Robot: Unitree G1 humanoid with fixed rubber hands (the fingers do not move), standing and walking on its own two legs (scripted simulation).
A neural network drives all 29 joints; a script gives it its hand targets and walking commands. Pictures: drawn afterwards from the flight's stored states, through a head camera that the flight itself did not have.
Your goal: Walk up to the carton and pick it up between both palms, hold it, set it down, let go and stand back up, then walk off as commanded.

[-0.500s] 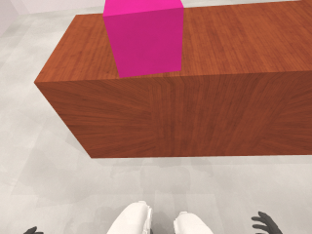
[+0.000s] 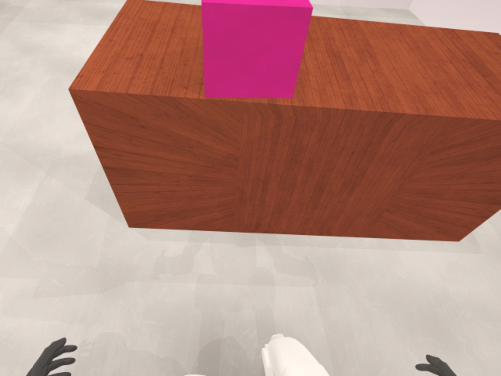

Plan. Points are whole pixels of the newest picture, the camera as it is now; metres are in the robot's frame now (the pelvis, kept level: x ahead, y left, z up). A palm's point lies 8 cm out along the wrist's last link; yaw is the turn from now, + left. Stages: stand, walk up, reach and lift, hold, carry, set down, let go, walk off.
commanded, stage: walk off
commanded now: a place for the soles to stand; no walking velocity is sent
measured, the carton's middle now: (247, 30) +0.95 +0.04 +0.08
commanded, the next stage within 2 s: stand in 1.18 s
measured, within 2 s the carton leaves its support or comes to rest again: neither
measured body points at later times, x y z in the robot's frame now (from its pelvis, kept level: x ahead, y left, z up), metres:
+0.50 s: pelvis +0.02 +0.02 +0.01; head +0.04 +0.01 +0.45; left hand +0.13 +0.36 -0.06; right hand +0.14 -0.28 -0.10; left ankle +0.00 +0.10 -0.71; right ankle +0.04 -0.11 -0.70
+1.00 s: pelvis +0.02 +0.00 +0.01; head +0.02 +0.00 +0.46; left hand +0.14 +0.32 -0.07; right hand +0.15 -0.31 -0.08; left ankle +0.01 +0.10 -0.71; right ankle +0.06 -0.11 -0.71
